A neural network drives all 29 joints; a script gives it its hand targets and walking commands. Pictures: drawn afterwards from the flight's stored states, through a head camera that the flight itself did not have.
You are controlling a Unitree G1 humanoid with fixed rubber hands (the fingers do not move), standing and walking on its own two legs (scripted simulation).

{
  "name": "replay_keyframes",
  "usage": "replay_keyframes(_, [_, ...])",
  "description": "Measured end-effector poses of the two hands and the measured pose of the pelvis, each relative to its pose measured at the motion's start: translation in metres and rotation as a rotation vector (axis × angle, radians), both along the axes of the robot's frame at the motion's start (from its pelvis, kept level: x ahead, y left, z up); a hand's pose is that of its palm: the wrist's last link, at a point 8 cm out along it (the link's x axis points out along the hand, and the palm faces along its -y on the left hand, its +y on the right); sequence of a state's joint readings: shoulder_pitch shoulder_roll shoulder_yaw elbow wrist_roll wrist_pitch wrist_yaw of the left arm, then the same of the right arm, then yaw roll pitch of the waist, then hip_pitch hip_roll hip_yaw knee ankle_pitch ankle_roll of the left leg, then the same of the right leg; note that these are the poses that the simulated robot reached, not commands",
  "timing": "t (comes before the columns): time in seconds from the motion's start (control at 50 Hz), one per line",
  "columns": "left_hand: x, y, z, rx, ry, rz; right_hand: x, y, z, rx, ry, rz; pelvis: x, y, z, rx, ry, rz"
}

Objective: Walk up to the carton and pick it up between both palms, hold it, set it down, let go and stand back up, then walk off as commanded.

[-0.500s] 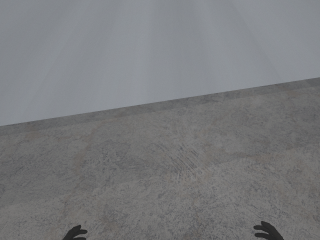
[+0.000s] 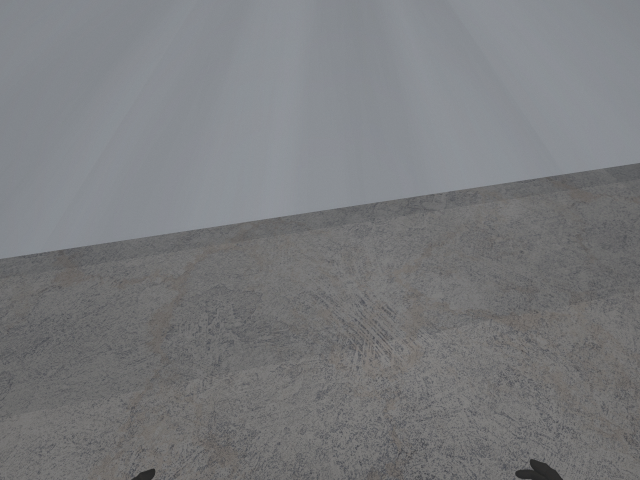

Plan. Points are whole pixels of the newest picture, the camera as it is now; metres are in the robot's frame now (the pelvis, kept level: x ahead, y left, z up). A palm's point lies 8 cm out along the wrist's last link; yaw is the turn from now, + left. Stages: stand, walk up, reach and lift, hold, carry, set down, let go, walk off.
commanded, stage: stand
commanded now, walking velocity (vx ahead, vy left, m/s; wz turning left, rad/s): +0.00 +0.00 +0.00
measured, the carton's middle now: out of the picture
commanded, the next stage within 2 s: none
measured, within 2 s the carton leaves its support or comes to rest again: neither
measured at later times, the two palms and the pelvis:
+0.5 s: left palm out of the picture +0.07 +0.27 -0.10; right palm out of the picture +0.08 -0.29 -0.11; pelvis -0.02 -0.01 +0.00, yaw +0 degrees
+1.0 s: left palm out of the picture +0.07 +0.27 -0.10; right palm out of the picture +0.07 -0.30 -0.11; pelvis -0.02 -0.02 +0.00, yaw +0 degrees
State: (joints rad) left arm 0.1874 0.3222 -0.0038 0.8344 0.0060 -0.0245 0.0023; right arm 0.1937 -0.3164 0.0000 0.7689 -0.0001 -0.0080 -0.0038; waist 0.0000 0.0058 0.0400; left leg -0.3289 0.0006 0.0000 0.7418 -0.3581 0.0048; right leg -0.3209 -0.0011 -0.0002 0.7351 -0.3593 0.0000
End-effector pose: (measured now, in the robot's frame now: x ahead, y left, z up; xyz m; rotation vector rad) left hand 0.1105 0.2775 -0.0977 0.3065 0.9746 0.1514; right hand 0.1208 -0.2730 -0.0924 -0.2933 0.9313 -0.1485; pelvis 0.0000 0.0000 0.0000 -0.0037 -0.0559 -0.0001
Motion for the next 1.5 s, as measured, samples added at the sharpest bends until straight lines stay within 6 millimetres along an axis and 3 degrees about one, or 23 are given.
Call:
replay_keyframes(0.5, [-0.037,-0.005,-0.002,0.024,0.068,0.024,-0.039,-0.014,-0.015,0.022,0.083,-0.023,-0.018,-0.012,0.001,0.016,-0.026,0.000])
replay_keyframes(0.76, [-0.040,-0.010,0.001,0.034,0.087,0.028,-0.045,-0.024,-0.018,0.022,0.112,-0.026,-0.018,-0.019,0.003,0.025,-0.023,0.000])
replay_keyframes(1.5, [-0.043,-0.005,0.000,0.035,0.120,0.037,-0.045,-0.023,-0.017,0.018,0.135,-0.031,-0.014,-0.016,0.006,0.022,-0.010,0.000])
